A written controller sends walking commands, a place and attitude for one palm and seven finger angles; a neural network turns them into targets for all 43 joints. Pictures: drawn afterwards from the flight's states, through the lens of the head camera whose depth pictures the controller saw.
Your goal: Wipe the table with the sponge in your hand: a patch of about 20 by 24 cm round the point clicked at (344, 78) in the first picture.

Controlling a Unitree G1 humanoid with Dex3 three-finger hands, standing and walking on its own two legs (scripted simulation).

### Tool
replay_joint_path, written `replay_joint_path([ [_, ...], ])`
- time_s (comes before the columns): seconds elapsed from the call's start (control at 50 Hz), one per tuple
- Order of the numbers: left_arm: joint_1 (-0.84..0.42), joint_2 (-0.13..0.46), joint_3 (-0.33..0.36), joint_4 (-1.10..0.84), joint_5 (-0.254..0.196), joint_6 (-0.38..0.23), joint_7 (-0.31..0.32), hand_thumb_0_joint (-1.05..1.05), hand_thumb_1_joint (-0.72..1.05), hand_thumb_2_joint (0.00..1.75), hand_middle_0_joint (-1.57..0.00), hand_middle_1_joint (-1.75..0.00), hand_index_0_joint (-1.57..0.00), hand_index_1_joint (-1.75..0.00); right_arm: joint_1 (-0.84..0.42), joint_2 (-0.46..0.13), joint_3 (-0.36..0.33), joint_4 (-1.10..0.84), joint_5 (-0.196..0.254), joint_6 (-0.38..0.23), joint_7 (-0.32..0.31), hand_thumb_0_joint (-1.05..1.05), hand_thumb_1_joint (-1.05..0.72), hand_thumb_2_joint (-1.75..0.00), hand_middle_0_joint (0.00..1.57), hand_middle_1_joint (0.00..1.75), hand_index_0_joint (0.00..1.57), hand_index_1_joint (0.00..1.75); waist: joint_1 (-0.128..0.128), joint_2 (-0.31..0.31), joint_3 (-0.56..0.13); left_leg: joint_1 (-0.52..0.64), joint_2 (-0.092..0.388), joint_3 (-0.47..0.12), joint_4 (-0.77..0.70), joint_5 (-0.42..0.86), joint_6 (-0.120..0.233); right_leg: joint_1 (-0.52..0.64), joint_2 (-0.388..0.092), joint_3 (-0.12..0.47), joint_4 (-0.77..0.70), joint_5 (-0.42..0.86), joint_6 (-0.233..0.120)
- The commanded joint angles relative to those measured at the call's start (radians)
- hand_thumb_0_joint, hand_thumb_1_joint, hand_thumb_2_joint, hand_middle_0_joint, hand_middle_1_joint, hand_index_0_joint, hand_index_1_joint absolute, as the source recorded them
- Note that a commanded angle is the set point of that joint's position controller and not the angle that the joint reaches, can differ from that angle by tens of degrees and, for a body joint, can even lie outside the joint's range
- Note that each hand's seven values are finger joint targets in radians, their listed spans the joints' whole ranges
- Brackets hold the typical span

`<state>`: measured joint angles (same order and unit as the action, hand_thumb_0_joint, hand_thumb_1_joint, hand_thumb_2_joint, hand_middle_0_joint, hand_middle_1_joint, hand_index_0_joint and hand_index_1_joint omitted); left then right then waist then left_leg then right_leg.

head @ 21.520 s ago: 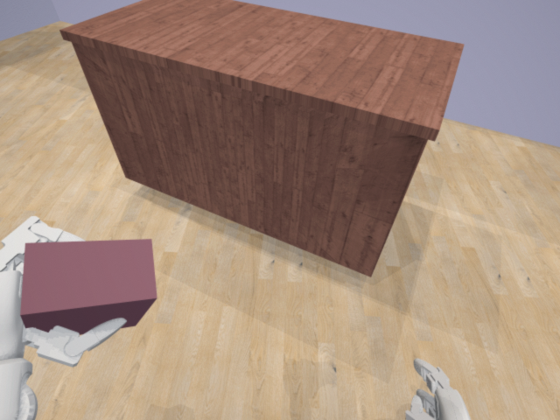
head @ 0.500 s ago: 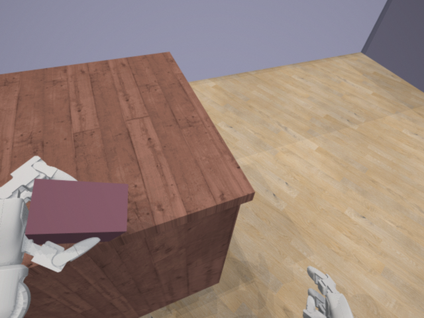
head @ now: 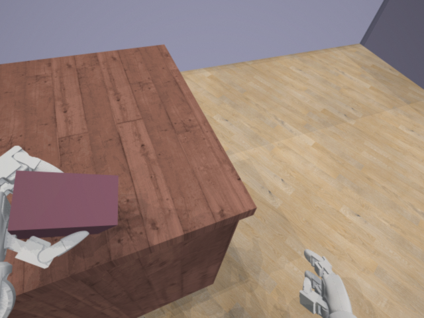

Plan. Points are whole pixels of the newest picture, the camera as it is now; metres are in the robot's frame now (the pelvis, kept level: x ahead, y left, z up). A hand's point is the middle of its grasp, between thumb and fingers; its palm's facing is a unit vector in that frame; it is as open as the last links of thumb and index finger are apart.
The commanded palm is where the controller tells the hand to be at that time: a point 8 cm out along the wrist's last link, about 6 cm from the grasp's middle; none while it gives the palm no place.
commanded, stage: come to a stop and stand still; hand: left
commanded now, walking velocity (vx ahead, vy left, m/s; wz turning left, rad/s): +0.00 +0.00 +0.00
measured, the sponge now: (78, 208) +0.23 +0.22 +0.13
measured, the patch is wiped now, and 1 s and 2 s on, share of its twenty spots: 0.00 0.00 0.00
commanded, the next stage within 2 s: look again from close up in 0.06 s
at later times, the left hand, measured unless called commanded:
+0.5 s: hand (33, 214) +0.21 +0.26 +0.16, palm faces +0.39 -0.85 -0.36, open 10.5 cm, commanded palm +0.15 +0.29 +0.18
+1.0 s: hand (21, 226) +0.18 +0.25 +0.18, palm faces +0.47 -0.64 -0.61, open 10.4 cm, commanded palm +0.14 +0.28 +0.20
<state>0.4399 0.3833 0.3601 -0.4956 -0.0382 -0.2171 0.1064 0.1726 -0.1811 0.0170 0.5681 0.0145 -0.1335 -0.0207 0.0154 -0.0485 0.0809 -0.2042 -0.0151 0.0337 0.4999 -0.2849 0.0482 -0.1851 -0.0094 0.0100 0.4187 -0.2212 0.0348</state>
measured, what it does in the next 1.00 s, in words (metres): shifts its weight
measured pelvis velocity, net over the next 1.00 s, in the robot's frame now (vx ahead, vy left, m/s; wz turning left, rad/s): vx -0.04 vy -0.04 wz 0.06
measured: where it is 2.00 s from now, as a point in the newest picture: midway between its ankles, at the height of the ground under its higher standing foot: outside the picture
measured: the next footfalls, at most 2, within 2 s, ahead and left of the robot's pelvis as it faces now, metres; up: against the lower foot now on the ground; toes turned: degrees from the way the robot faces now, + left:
none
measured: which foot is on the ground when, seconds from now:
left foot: down 0.00-1.00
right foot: down 0.00-1.00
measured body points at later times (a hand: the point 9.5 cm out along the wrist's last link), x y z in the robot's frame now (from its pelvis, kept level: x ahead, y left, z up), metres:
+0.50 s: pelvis -0.01 +0.01 +0.00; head +0.02 +0.03 +0.45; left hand +0.18 +0.30 +0.18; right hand +0.17 -0.21 -0.07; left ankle -0.01 +0.08 -0.74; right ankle +0.00 -0.15 -0.74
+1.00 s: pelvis -0.04 -0.04 -0.01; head -0.04 -0.05 +0.44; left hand +0.15 +0.28 +0.21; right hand +0.18 -0.25 -0.09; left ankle -0.01 +0.08 -0.74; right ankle +0.00 -0.14 -0.74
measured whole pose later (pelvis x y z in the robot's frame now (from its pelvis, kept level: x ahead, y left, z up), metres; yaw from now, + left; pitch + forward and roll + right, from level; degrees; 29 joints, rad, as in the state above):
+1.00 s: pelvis -0.04 -0.04 -0.01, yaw +3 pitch -2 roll +0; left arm 0.23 0.54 0.33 -0.36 0.10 0.04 0.10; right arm 0.14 -0.23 0.04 0.62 -0.01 -0.04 -0.06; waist 0.07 0.02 0.02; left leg -0.27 -0.01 -0.03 0.56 -0.25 0.00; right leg -0.26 0.01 -0.03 0.56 -0.26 -0.03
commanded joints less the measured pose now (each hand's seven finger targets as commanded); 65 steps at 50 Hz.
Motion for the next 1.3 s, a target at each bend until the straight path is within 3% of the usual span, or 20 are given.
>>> replay_joint_path([
  [0.0, -0.058, 0.136, 0.106, -0.232, -0.011, -0.061, 0.023, 0.0, 0.1, 1.3, -1.2, -1.6, -1.2, -1.6, -0.053, -0.135, -0.059, -0.144, 0.003, -0.042, -0.01, 0.0, -0.9, -0.9, 0.2, 0.3, 0.2, 0.3, 0.005, 0.132, -0.225, 0.036, 0.091, -0.065, -0.078, 0.418, -0.045, 0.134, -0.032, 0.007, 0.016, 0.357, -0.046],
  [0.18, -0.098, 0.121, 0.085, -0.194, -0.005, -0.044, 0.031, 0.0, 0.1, 1.3, -1.2, -1.6, -1.2, -1.6, -0.059, -0.136, -0.056, -0.141, 0.001, -0.029, -0.021, 0.0, -0.9, -0.9, 0.2, 0.3, 0.2, 0.3, 0.006, 0.109, -0.175, -0.025, 0.087, -0.072, -0.125, 0.229, -0.031, 0.139, -0.039, 0.017, -0.019, 0.258, -0.042],
  [0.54, -0.088, 0.121, 0.089, -0.182, 0.0, -0.044, 0.03, 0.0, 0.1, 1.3, -1.2, -1.6, -1.2, -1.6, -0.048, -0.134, -0.062, -0.142, 0.005, -0.032, -0.023, 0.0, -0.9, -0.9, 0.2, 0.3, 0.2, 0.3, 0.006, 0.11, -0.15, -0.078, 0.096, -0.092, -0.166, 0.118, -0.025, 0.162, -0.04, 0.012, -0.02, 0.186, -0.04],
  [0.56, -0.973, 0.901, 0.286, -0.485, 0.03, -0.183, 0.046, 0.0, 0.1, 1.3, -1.2, -1.6, -1.2, -1.6, 0.116, -0.2, 0.16, -0.305, 0.047, 0.006, -0.111, 0.0, -0.9, -0.9, 0.2, 0.3, 0.2, 0.3, -0.05, 0.412, -0.144, -0.281, 0.085, -0.163, -0.214, -0.032, 0.013, 0.282, 0.072, -0.02, 0.128, -0.03, 0.026],
  [0.58, -0.681, 0.436, 0.313, 0.05, 0.139, 0.008, 0.004, 0.0, 0.1, 1.3, -1.2, -1.6, -1.2, -1.6, -0.024, -0.122, -0.033, -0.108, -0.075, -0.03, -0.078, 0.0, -0.9, -0.9, 0.2, 0.3, 0.2, 0.3, 0.061, 0.291, -0.282, 0.085, 0.054, -0.146, -0.114, 0.362, -0.121, 0.025, 0.061, -0.05, 0.154, 0.032, -0.077],
  [0.6, -0.51, 0.257, 0.065, 0.088, 0.056, 0.076, -0.025, 0.0, 0.1, 1.3, -1.2, -1.6, -1.2, -1.6, 0.002, -0.181, -0.042, -0.112, -0.061, -0.039, -0.014, 0.0, -0.9, -0.9, 0.2, 0.3, 0.2, 0.3, 0.031, 0.253, -0.291, 0.16, 0.048, -0.138, -0.078, 0.686, -0.171, -0.06, 0.059, -0.092, 0.126, 0.092, -0.088],
  [0.62, -0.518, 0.181, 0.07, 0.013, 0.021, 0.128, -0.066, 0.0, 0.1, 1.3, -1.2, -1.6, -1.2, -1.6, -0.016, -0.195, -0.062, -0.084, -0.05, -0.037, 0.004, 0.0, -0.9, -0.9, 0.2, 0.3, 0.2, 0.3, 0.041, 0.228, -0.361, 0.258, 0.06, -0.105, -0.039, 0.733, -0.159, -0.09, 0.06, -0.066, 0.108, 0.137, -0.071],
  [0.64, -0.448, 0.196, 0.063, 0.01, -0.02, 0.183, -0.093, 0.0, 0.1, 1.3, -1.2, -1.6, -1.2, -1.6, -0.041, -0.212, -0.064, -0.084, -0.04, -0.034, 0.008, 0.0, -0.9, -0.9, 0.2, 0.3, 0.2, 0.3, 0.07, 0.204, -0.364, 0.236, 0.045, -0.086, -0.036, 0.709, -0.141, -0.051, 0.046, -0.071, 0.101, 0.16, -0.072],
  [0.66, -0.339, 0.099, -0.024, 0.082, -0.021, 0.252, -0.115, 0.0, 0.1, 1.3, -1.2, -1.6, -1.2, -1.6, -0.089, -0.198, -0.043, -0.093, -0.018, -0.022, 0.019, 0.0, -0.9, -0.9, 0.2, 0.3, 0.2, 0.3, 0.07, 0.16, -0.279, 0.172, 0.045, -0.073, -0.042, 0.615, -0.135, -0.058, 0.052, -0.087, 0.099, 0.144, -0.072],
  [0.74, -0.24, 0.228, -0.001, -0.134, 0.133, 0.275, -0.085, 0.0, 0.1, 1.3, -1.2, -1.6, -1.2, -1.6, -0.152, -0.197, -0.029, -0.142, -0.028, 0.018, 0.035, 0.0, -0.9, -0.9, 0.2, 0.3, 0.2, 0.3, 0.056, 0.097, -0.191, -0.008, 0.038, -0.082, -0.097, 0.243, -0.073, -0.05, 0.042, -0.109, 0.095, 0.098, -0.069],
  [0.78, -0.322, 0.346, 0.122, -0.21, 0.142, 0.237, -0.036, 0.0, 0.1, 1.3, -1.2, -1.6, -1.2, -1.6, -0.182, -0.186, -0.026, -0.161, -0.034, 0.038, 0.013, 0.0, -0.9, -0.9, 0.2, 0.3, 0.2, 0.3, 0.058, 0.099, -0.226, -0.046, 0.026, -0.079, -0.112, 0.095, -0.056, -0.042, 0.04, -0.093, 0.086, 0.025, -0.072],
  [0.82, -0.34, 0.376, 0.184, -0.169, 0.115, 0.193, -0.003, 0.0, 0.1, 1.3, -1.2, -1.6, -1.2, -1.6, -0.172, -0.173, -0.028, -0.14, -0.035, 0.046, -0.012, 0.0, -0.9, -0.9, 0.2, 0.3, 0.2, 0.3, 0.056, 0.079, -0.239, -0.038, 0.018, -0.072, -0.097, 0.029, -0.045, -0.053, 0.045, -0.082, 0.073, -0.031, -0.063],
  [0.86, -0.442, 0.463, 0.246, -0.147, 0.118, 0.173, 0.035, 0.0, 0.1, 1.3, -1.2, -1.6, -1.2, -1.6, -0.168, -0.175, -0.027, -0.121, -0.024, 0.054, -0.031, 0.0, -0.9, -0.9, 0.2, 0.3, 0.2, 0.3, 0.056, 0.138, -0.223, -0.044, 0.014, -0.055, -0.092, -0.033, -0.042, -0.073, 0.043, -0.059, 0.048, -0.091, -0.064],
  [0.88, -0.471, 0.402, 0.184, -0.149, 0.126, 0.163, 0.046, 0.0, 0.1, 1.3, -1.2, -1.6, -1.2, -1.6, -0.167, -0.156, -0.029, -0.122, -0.029, 0.047, -0.034, 0.0, -0.9, -0.9, 0.2, 0.3, 0.2, 0.3, 0.055, 0.168, -0.24, -0.039, 0.007, -0.057, -0.085, -0.024, -0.044, -0.059, 0.034, -0.063, 0.042, -0.089, -0.067],
  [1.02, -0.479, 0.411, 0.043, 0.049, 0.174, 0.31, -0.061, 0.0, 0.1, 1.3, -1.2, -1.6, -1.2, -1.6, -0.186, -0.189, -0.027, -0.098, -0.002, 0.047, -0.08, 0.0, -0.9, -0.9, 0.2, 0.3, 0.2, 0.3, 0.028, 0.129, -0.138, -0.072, -0.012, -0.008, -0.016, -0.057, -0.029, -0.07, -0.032, 0.054, -0.077, -0.266, -0.046],
  [1.12, -0.513, 0.483, 0.068, -0.038, 0.215, 0.272, -0.126, 0.0, 0.1, 1.3, -1.2, -1.6, -1.2, -1.6, -0.192, -0.18, -0.04, -0.119, -0.001, 0.033, -0.094, 0.0, -0.9, -0.9, 0.2, 0.3, 0.2, 0.3, 0.048, 0.057, -0.167, -0.079, -0.005, -0.022, 0.038, -0.011, -0.03, -0.059, -0.064, 0.122, -0.091, -0.341, -0.033],
  [1.16, -0.484, 0.557, 0.156, -0.055, 0.221, 0.242, -0.108, 0.0, 0.1, 1.3, -1.2, -1.6, -1.2, -1.6, -0.201, -0.177, -0.042, -0.12, 0.002, 0.032, -0.091, 0.0, -0.9, -0.9, 0.2, 0.3, 0.2, 0.3, 0.078, 0.082, -0.179, -0.083, -0.002, -0.027, 0.048, 0.014, -0.037, -0.04, -0.067, 0.138, -0.079, -0.317, -0.042],
  [1.2, -0.423, 0.543, 0.186, -0.06, 0.225, 0.218, -0.081, 0.0, 0.1, 1.3, -1.2, -1.6, -1.2, -1.6, -0.169, -0.167, -0.05, -0.117, -0.008, 0.037, -0.083, 0.0, -0.9, -0.9, 0.2, 0.3, 0.2, 0.3, 0.085, 0.056, -0.219, -0.091, 0.003, -0.037, 0.055, 0.07, -0.036, 0.0, -0.069, 0.118, -0.038, -0.165, -0.037],
  [1.26, -0.293, 0.574, 0.252, -0.055, 0.23, 0.263, -0.041, 0.0, 0.1, 1.3, -1.2, -1.6, -1.2, -1.6, -0.161, -0.178, -0.056, -0.119, 0.003, 0.063, -0.071, 0.0, -0.9, -0.9, 0.2, 0.3, 0.2, 0.3, 0.114, 0.109, -0.252, -0.08, 0.004, -0.025, 0.044, 0.166, -0.035, 0.046, -0.059, 0.085, 0.029, 0.079, -0.04],
  [1.28, -0.29, 0.506, 0.192, -0.069, 0.23, 0.282, -0.037, 0.0, 0.1, 1.3, -1.2, -1.6, -1.2, -1.6, -0.145, -0.171, -0.054, -0.126, 0.005, 0.069, -0.067, 0.0, -0.9, -0.9, 0.2, 0.3, 0.2, 0.3, 0.099, 0.094, -0.24, -0.081, 0.008, -0.021, 0.036, 0.196, -0.031, 0.042, -0.051, 0.043, 0.045, 0.139, -0.038],
])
